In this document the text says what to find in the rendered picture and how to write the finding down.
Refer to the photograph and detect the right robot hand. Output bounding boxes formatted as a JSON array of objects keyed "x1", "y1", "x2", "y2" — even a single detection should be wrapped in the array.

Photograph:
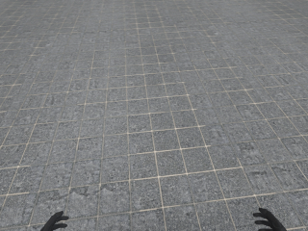
[{"x1": 253, "y1": 207, "x2": 287, "y2": 231}]

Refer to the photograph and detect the left robot hand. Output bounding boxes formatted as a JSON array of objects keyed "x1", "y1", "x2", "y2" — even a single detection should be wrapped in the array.
[{"x1": 40, "y1": 211, "x2": 69, "y2": 231}]

